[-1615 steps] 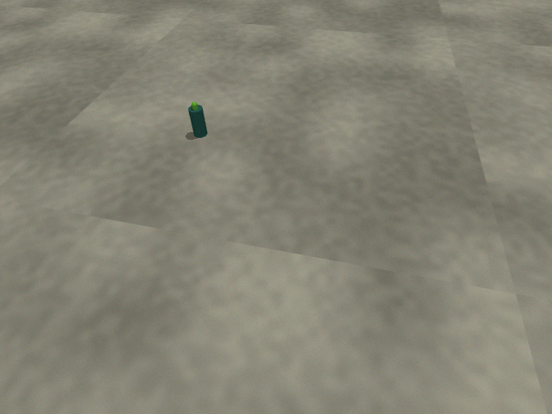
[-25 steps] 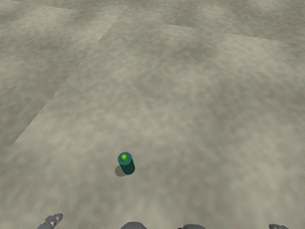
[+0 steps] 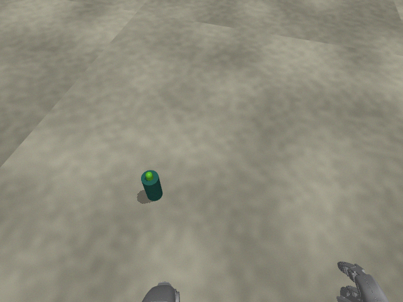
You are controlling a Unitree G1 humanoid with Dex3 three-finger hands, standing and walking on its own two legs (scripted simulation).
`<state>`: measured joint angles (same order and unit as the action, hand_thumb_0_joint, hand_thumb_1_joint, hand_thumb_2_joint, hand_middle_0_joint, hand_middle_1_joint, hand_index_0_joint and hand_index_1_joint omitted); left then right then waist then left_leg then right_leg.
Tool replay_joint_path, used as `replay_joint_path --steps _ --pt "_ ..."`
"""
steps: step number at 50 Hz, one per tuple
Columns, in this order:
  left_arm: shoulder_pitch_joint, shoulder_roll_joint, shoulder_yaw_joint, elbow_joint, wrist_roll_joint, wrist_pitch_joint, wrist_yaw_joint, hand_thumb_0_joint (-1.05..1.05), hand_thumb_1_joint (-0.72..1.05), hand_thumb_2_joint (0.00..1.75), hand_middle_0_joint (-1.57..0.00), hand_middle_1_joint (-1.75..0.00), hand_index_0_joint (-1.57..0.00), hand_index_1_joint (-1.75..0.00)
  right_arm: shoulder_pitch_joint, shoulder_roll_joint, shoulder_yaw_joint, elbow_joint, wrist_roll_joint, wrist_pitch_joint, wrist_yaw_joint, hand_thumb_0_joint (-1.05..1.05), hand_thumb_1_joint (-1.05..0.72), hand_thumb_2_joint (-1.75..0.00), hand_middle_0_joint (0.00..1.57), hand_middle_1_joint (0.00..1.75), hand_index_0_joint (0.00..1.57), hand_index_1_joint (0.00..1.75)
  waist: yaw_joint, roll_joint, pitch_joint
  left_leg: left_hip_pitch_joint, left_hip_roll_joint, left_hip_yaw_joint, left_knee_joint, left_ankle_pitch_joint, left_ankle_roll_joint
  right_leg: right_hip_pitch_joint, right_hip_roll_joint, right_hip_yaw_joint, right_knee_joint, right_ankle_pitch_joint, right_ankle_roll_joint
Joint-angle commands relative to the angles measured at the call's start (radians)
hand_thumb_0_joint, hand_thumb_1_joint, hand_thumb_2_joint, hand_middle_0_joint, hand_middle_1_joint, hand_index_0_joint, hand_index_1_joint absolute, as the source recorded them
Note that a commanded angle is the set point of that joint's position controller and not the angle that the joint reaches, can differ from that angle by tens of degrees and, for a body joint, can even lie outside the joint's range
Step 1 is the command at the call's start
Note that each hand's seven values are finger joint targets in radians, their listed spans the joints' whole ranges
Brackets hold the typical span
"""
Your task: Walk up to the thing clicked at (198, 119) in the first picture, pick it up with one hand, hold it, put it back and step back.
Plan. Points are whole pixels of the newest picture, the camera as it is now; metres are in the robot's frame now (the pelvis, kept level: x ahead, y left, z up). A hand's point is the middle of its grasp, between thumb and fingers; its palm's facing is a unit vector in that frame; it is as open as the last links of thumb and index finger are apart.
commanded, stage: step back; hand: left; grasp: from the side
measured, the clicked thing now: (151, 184) +0.68 +0.25 -0.64
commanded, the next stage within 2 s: stand in 1.82 s
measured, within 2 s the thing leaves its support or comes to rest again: neither
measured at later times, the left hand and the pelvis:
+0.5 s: hand out of the picture -0.06 +0.25 -0.14, palm faces +0.07 -0.93 -0.36, open 7.4 cm; pelvis -0.17 -0.03 +0.01, yaw +5 degrees
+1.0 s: hand out of the picture -0.28 +0.23 -0.14, palm faces +0.12 -0.90 -0.41, open 7.4 cm; pelvis -0.31 -0.06 +0.00, yaw +7 degrees
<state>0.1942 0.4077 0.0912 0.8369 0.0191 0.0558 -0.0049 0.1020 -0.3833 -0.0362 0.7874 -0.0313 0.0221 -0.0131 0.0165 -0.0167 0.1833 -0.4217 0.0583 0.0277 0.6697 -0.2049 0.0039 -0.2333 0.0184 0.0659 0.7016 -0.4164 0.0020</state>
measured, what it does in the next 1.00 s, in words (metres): walks backwards: left foot, then right foot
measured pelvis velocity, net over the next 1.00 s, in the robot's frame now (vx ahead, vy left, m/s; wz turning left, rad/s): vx -0.31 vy -0.06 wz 0.11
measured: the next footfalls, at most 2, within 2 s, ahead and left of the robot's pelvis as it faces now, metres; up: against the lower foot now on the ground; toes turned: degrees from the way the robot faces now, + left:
left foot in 0.32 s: -0.09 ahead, +0.09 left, +0.00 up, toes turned +4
right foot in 0.66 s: -0.24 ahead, -0.19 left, +0.00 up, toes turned +6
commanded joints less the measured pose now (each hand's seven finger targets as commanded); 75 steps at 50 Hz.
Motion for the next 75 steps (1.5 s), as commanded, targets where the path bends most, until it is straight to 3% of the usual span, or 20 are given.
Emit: replay_joint_path --steps 1,2,3,6,12,15,17,18,21,32,34,35,38,44,47,50,59,62,71,75 --pt "0.151 0.229 0.074 -0.035 0.033 -0.033 0.004 0.0 0.9 0.9 -0.2 -0.3 -0.2 -0.3 0.02 -0.222 -0.077 -0.072 0.019 0.006 -0.009 0.0 -0.9 -0.9 0.2 0.3 0.2 0.3 0.02 0.002 -0.24 -0.1 0.022 -0.183 0.011 -0.123 0.045 0.136 -0.16 0.229 -0.297 0.037 -0.105" --pt "0.054 0.343 0.095 -0.07 0.026 -0.025 0.003 0.0 0.9 0.9 -0.2 -0.3 -0.2 -0.3 -0.043 -0.191 -0.079 -0.079 0.025 0.006 -0.025 0.0 -0.9 -0.9 0.2 0.3 0.2 0.3 0.06 -0.301 -0.171 -0.089 -0.158 -0.079 0.307 -0.382 -0.004 -0.134 -0.385 0.47 -0.436 -0.008 -0.269" --pt "-0.041 0.358 0.094 -0.118 0.029 -0.033 0.009 0.0 0.9 0.9 -0.2 -0.3 -0.2 -0.3 -0.019 -0.233 -0.092 -0.071 0.02 0.013 -0.03 0.0 -0.9 -0.9 0.2 0.3 0.2 0.3 0.025 -0.276 -0.097 -0.031 -0.112 -0.195 0.49 -0.399 -0.015 -0.302 -0.462 0.54 -0.475 0.008 -0.317" --pt "-0.167 0.216 0.06 -0.135 0.026 -0.037 0.023 0.0 0.9 0.9 -0.2 -0.3 -0.2 -0.3 0.106 -0.203 -0.074 -0.001 0.035 0.002 -0.021 0.0 -0.9 -0.9 0.2 0.3 0.2 0.3 -0.053 -0.117 -0.109 -0.031 -0.179 -0.173 0.543 -0.252 -0.01 -0.197 -0.248 0.159 -0.303 0.303 -0.2" --pt "-0.056 0.208 0.053 -0.138 0.028 -0.023 0.033 0.0 0.9 0.9 -0.2 -0.3 -0.2 -0.3 0.104 -0.178 -0.058 -0.007 0.013 -0.016 -0.02 0.0 -0.9 -0.9 0.2 0.3 0.2 0.3 0.023 -0.193 -0.201 -0.018 -0.09 -0.067 0.084 -0.312 -0.011 0.121 -0.267 0.155 -0.182 0.499 -0.194" --pt "-0.053 0.196 0.034 -0.146 0.005 -0.003 0.025 0.0 0.9 0.9 -0.2 -0.3 -0.2 -0.3 0.182 -0.184 -0.067 0.04 0.005 -0.026 -0.02 0.0 -0.9 -0.9 0.2 0.3 0.2 0.3 -0.009 -0.117 -0.237 0.173 -0.092 -0.027 -0.277 0.001 0.009 0.063 -0.202 0.097 -0.035 0.48 -0.13" --pt "-0.067 0.149 0.019 -0.17 -0.006 -0.002 0.026 0.0 0.9 0.9 -0.2 -0.3 -0.2 -0.3 0.116 -0.375 -0.104 0.01 -0.005 -0.023 -0.009 0.0 -0.9 -0.9 0.2 0.3 0.2 0.3 -0.006 0.255 -0.222 0.201 0.298 -0.529 -0.335 0.197 0.207 -0.238 0.036 -0.074 0.206 -0.096 -0.02" --pt "-0.147 0.19 0.046 -0.165 0.005 0.001 0.036 0.0 0.9 0.9 -0.2 -0.3 -0.2 -0.3 0.113 -0.395 -0.115 -0.002 -0.01 -0.029 -0.009 0.0 -0.9 -0.9 0.2 0.3 0.2 0.3 -0.066 0.236 -0.202 0.072 0.366 -0.637 -0.359 0.252 0.31 -0.183 0.035 0.068 0.419 -0.236 -0.011" --pt "-0.043 0.171 0.041 -0.105 -0.016 0.008 0.033 0.0 0.9 0.9 -0.2 -0.3 -0.2 -0.3 0.021 -0.28 -0.076 -0.003 -0.009 -0.034 -0.03 0.0 -0.9 -0.9 0.2 0.3 0.2 0.3 0.024 0.107 -0.201 0.129 0.226 -0.321 -0.24 0.412 0.23 -0.235 0.068 0.136 0.608 -0.123 -0.028" --pt "0.125 0.154 0.039 0.002 0.007 -0.028 0.009 0.0 0.9 0.9 -0.2 -0.3 -0.2 -0.3 0.027 -0.286 -0.083 -0.03 -0.001 0.015 -0.012 0.0 -0.9 -0.9 0.2 0.3 0.2 0.3 0.023 0.212 -0.303 0.131 0.145 -0.216 -0.132 0.046 0.148 0.095 0.021 -0.091 -0.245 0.077 -0.032" --pt "0.111 0.293 0.079 -0.016 0.032 -0.039 0.008 0.0 0.9 0.9 -0.2 -0.3 -0.2 -0.3 0.008 -0.174 -0.054 -0.063 0.008 0.009 -0.012 0.0 -0.9 -0.9 0.2 0.3 0.2 0.3 0.038 -0.169 -0.209 -0.236 -0.099 -0.109 0.145 -0.305 0.022 0.107 -0.257 0.391 -0.378 -0.107 -0.143" --pt "0.016 0.388 0.092 -0.053 0.036 -0.037 0.012 0.0 0.9 0.9 -0.2 -0.3 -0.2 -0.3 -0.036 -0.208 -0.075 -0.058 0.003 0.012 -0.03 0.0 -0.9 -0.9 0.2 0.3 0.2 0.3 0.071 -0.253 -0.15 -0.126 -0.114 -0.172 0.362 -0.406 -0.016 -0.208 -0.457 0.577 -0.463 -0.165 -0.298" --pt "-0.155 0.249 0.05 -0.079 0.029 -0.057 0.026 0.0 0.9 0.9 -0.2 -0.3 -0.2 -0.3 0.059 -0.217 -0.072 0.016 0.021 0.004 -0.018 0.0 -0.9 -0.9 0.2 0.3 0.2 0.3 -0.043 -0.051 -0.079 -0.097 -0.146 -0.197 0.493 -0.231 -0.01 -0.213 -0.27 0.222 -0.33 0.04 -0.196" --pt "0.008 0.25 0.06 -0.027 0.035 -0.075 0.015 0.0 0.9 0.9 -0.2 -0.3 -0.2 -0.3 0.019 -0.187 -0.059 0.033 -0.002 -0.032 0.011 0.0 -0.9 -0.9 0.2 0.3 0.2 0.3 0.064 -0.172 -0.145 -0.052 -0.084 -0.07 0.056 -0.332 -0.022 0.049 -0.258 0.216 -0.303 -0.134 -0.191" --pt "-0.035 0.23 0.03 -0.025 0.023 -0.06 0.005 0.0 0.9 0.9 -0.2 -0.3 -0.2 -0.3 0.12 -0.178 -0.073 0.103 0.0 -0.05 0.01 0.0 -0.9 -0.9 0.2 0.3 0.2 0.3 -0.009 -0.128 -0.151 0.269 -0.103 -0.023 -0.291 -0.176 0.013 -0.106 -0.224 0.131 -0.216 -0.064 -0.137" --pt "-0.089 0.223 0.029 -0.006 0.003 -0.06 0.013 0.0 0.9 0.9 -0.2 -0.3 -0.2 -0.3 0.107 -0.357 -0.107 0.101 -0.009 -0.061 0.011 0.0 -0.9 -0.9 0.2 0.3 0.2 0.3 -0.053 0.171 -0.092 0.103 0.287 -0.672 -0.508 -0.703 0.244 -0.263 -0.066 -0.002 0.188 -0.179 -0.021" --pt "0.067 0.156 0.025 0.113 0.013 -0.096 0.004 0.0 0.9 0.9 -0.2 -0.3 -0.2 -0.3 0.031 -0.191 -0.062 0.1 0.003 -0.038 0.02 0.0 -0.9 -0.9 0.2 0.3 0.2 0.3 0.036 0.106 -0.147 -0.022 0.068 -0.22 -0.25 -0.377 0.076 0.178 -0.004 -0.083 -0.286 0.093 -0.032" --pt "0.019 0.305 0.055 0.089 0.029 -0.11 0.013 0.0 0.9 0.9 -0.2 -0.3 -0.2 -0.3 0.022 -0.178 -0.063 0.097 -0.001 -0.033 0.009 0.0 -0.9 -0.9 0.2 0.3 0.2 0.3 0.039 -0.118 -0.054 -0.125 -0.066 -0.148 0.184 -0.343 0.001 -0.018 -0.4 0.487 -0.54 -0.47 -0.209" --pt "-0.074 0.188 0.0 0.071 0.007 -0.101 0.002 0.0 0.9 0.9 -0.2 -0.3 -0.2 -0.3 0.11 -0.147 -0.068 0.178 -0.006 -0.069 0.016 0.0 -0.9 -0.9 0.2 0.3 0.2 0.3 -0.029 -0.081 -0.17 0.292 -0.066 -0.033 -0.243 -0.008 0.003 -0.087 -0.195 0.023 -0.225 0.29 -0.103" --pt "-0.068 0.153 -0.017 0.103 -0.012 -0.089 0.008 0.0 0.9 0.9 -0.2 -0.3 -0.2 -0.3 0.007 -0.244 -0.068 0.165 0.0 -0.069 0.012 0.0 -0.9 -0.9 0.2 0.3 0.2 0.3 0.008 0.114 -0.182 0.155 0.192 -0.348 -0.34 -0.107 0.147 0.005 -0.051 -0.063 -0.143 -0.001 -0.031"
